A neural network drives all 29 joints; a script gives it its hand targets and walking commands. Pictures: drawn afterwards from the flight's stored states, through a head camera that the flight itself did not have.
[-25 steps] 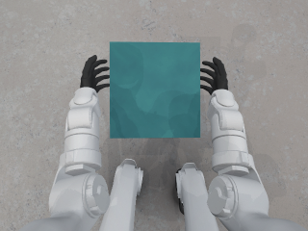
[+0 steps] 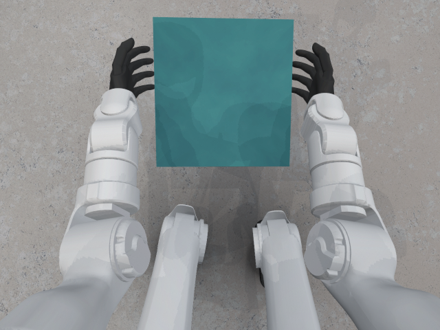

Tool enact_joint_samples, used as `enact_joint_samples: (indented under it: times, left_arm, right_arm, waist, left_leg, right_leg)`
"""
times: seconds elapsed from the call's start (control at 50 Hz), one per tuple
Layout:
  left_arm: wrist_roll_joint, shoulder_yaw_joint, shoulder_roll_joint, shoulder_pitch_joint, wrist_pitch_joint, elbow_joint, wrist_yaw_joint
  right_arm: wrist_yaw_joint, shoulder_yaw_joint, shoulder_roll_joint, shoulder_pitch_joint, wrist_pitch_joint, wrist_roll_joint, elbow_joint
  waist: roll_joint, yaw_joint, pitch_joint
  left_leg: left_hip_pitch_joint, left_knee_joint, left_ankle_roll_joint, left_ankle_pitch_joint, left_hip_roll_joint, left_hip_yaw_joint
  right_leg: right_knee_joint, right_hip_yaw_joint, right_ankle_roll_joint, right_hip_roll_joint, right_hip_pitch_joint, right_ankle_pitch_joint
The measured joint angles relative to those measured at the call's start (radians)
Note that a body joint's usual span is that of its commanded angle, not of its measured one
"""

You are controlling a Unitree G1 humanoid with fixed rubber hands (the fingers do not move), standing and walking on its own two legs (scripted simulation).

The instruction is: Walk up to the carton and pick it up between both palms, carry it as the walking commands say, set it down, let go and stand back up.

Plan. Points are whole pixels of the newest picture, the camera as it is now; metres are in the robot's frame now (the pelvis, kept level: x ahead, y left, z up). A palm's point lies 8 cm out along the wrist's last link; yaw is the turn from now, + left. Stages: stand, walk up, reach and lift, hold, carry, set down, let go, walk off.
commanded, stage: set down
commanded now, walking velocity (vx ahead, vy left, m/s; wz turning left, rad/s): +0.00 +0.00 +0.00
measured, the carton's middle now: (221, 101) +0.51 +0.04 -0.19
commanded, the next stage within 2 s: none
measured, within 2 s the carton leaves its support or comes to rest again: rests again in 1.96 s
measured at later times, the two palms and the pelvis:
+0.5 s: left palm (140, 96) +0.50 +0.20 -0.19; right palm (300, 101) +0.52 -0.12 -0.19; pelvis -0.01 +0.00 -0.06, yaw +0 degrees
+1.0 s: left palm (148, 100) +0.52 +0.20 -0.26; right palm (290, 105) +0.53 -0.12 -0.27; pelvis +0.00 +0.00 -0.09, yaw -1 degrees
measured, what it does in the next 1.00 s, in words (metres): lowers itself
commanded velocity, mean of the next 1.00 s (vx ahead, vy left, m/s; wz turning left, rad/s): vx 0.00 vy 0.00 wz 0.00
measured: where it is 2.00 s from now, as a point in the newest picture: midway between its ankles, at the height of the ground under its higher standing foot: (222, 264)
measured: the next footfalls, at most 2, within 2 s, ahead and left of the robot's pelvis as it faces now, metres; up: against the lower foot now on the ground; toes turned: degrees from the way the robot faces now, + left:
none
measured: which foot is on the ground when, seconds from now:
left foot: down 0.00-1.00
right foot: down 0.00-1.00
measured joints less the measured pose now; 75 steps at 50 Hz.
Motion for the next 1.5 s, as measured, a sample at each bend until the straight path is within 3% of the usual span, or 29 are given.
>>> enact_joint_samples:
  times: [0.66, 1.04, 1.26, 1.5]
  left_arm:
    - [-0.077, -0.055, 0.120, -0.209, -0.058, 0.119, 0.000]
    - [-0.118, -0.089, 0.183, -0.282, -0.115, 0.225, -0.012]
    - [-0.185, -0.147, 0.217, -0.304, -0.140, 0.262, -0.003]
    - [-0.182, -0.148, 0.231, -0.341, -0.140, 0.321, -0.016]
  right_arm:
    - [-0.041, 0.042, -0.089, -0.201, -0.058, 0.079, 0.104]
    - [-0.041, 0.098, -0.144, -0.290, -0.111, 0.126, 0.222]
    - [-0.054, 0.143, -0.165, -0.305, -0.134, 0.172, 0.248]
    - [-0.035, 0.151, -0.187, -0.334, -0.135, 0.181, 0.303]
  waist:
    - [-0.004, 0.002, 0.208]
    - [-0.004, 0.012, 0.378]
    - [0.003, 0.010, 0.454]
    - [0.000, 0.012, 0.501]
  left_leg:
    - [-0.204, 0.245, -0.022, -0.032, -0.016, 0.000]
    - [-0.172, 0.368, -0.001, -0.104, 0.023, 0.027]
    - [-0.156, 0.429, 0.012, -0.120, 0.039, 0.039]
    - [-0.144, 0.465, 0.017, -0.112, 0.050, 0.044]
  right_leg:
    - [0.247, -0.011, 0.016, 0.028, -0.206, -0.033]
    - [0.366, -0.026, 0.007, 0.019, -0.178, -0.095]
    - [0.426, -0.040, -0.001, 0.001, -0.159, -0.115]
    - [0.463, -0.048, -0.007, -0.006, -0.147, -0.106]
